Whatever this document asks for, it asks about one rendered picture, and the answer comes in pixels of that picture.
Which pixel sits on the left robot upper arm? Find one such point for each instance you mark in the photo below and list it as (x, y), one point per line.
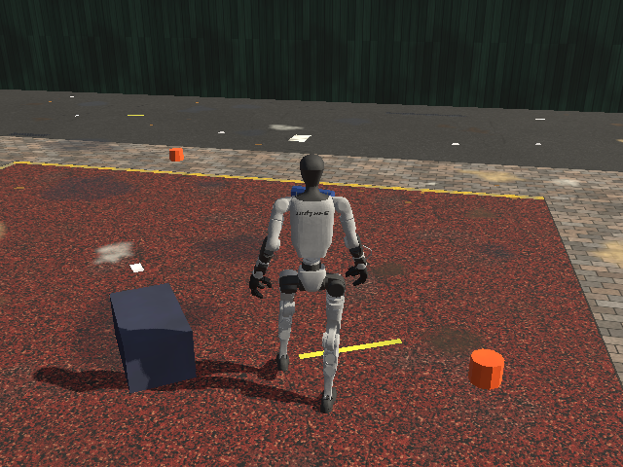
(280, 206)

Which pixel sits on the humanoid robot torso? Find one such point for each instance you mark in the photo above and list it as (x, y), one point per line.
(311, 235)

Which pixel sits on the robot left forearm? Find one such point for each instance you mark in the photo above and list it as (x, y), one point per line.
(263, 261)

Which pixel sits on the robot left hand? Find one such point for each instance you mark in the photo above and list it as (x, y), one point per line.
(254, 283)

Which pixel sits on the robot right forearm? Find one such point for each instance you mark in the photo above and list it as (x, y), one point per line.
(358, 255)

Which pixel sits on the robot right hand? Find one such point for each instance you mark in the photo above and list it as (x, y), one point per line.
(353, 271)

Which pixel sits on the robot left foot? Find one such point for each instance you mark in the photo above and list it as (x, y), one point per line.
(282, 363)

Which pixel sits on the right robot upper arm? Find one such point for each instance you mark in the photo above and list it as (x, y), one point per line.
(342, 206)

